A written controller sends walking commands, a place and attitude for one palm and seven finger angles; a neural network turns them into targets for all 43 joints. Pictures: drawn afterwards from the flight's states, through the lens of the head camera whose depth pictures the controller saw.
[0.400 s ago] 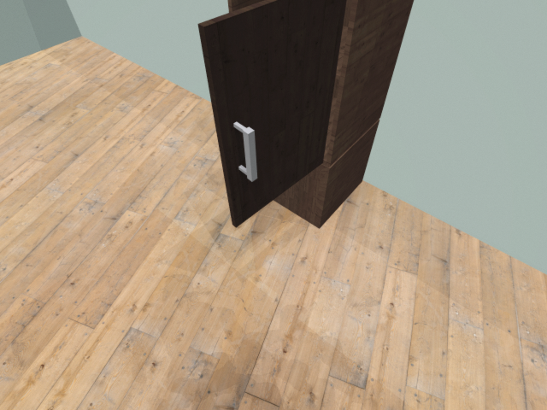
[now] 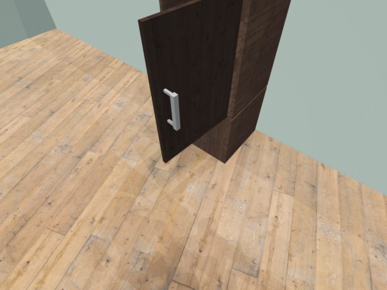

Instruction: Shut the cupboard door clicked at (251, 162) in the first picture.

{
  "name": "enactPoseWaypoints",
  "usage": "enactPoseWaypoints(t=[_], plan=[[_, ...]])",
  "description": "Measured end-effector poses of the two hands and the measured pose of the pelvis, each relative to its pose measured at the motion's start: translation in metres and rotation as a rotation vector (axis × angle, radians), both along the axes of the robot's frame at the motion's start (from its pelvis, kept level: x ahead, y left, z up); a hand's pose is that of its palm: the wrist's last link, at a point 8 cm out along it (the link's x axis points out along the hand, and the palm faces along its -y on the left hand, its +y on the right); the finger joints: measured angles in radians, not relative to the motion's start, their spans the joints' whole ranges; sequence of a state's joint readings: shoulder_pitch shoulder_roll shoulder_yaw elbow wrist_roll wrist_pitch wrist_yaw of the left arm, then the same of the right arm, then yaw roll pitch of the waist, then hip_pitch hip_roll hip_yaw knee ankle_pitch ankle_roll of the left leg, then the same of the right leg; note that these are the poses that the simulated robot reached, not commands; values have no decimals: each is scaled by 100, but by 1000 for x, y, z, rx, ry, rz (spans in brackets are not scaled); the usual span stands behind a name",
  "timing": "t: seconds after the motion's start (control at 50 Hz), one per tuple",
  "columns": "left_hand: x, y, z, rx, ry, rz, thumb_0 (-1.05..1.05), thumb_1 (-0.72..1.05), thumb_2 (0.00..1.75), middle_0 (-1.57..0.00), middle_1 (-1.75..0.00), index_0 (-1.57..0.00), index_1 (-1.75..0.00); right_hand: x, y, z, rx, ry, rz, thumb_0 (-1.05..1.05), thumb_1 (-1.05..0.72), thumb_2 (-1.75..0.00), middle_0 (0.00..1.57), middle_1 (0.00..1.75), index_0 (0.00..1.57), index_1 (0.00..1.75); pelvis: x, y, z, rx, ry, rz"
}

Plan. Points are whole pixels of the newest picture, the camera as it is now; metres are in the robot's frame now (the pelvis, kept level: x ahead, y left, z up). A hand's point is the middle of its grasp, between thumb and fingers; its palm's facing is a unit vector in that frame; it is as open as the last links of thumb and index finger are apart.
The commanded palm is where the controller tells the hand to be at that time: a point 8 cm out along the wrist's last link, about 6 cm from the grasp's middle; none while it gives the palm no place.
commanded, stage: look at it before walking up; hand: left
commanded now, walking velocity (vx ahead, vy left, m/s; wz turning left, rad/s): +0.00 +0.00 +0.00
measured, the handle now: (171, 110) +0.67 +0.12 -0.06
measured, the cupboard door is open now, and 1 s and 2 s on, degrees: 84 84 84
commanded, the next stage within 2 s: walk around to get in front in 0.54 s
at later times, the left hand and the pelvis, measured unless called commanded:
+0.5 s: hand out of the picture +0.05 +0.23 -0.16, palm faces -0.01 -0.95 -0.30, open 7.3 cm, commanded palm none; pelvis +0.00 +0.00 +0.00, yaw +0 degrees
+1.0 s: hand out of the picture +0.05 +0.21 -0.18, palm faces -0.12 -0.96 -0.25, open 7.3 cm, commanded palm none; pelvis -0.02 +0.00 -0.01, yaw -8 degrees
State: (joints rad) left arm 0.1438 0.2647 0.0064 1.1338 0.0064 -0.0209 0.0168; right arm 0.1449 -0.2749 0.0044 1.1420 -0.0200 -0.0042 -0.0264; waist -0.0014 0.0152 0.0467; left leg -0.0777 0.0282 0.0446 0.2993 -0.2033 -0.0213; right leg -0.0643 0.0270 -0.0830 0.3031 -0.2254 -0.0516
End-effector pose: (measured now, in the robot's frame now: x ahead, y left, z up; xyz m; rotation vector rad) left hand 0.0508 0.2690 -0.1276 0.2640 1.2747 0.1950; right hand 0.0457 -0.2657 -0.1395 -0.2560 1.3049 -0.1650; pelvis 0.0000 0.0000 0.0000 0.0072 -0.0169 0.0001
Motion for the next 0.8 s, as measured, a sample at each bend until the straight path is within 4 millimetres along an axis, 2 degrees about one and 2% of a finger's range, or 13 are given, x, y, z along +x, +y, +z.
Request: enactPoseWaypoints(t=[0.72,0.8], plan=[[-2,6,1,5,5,-8,1,91,90,-20,-30,-21,-30,-5,-2,2,-12,-1,-4,1,-91,-90,21,30,20,30,-4,3,0,-1,-1,-11],[-4,2,-3,0,29,-16,1,91,90,-20,-30,-21,-29,-10,3,-1,-9,-8,-36,1,-91,-90,20,29,20,30,-7,3,-2,-2,4,-43]])
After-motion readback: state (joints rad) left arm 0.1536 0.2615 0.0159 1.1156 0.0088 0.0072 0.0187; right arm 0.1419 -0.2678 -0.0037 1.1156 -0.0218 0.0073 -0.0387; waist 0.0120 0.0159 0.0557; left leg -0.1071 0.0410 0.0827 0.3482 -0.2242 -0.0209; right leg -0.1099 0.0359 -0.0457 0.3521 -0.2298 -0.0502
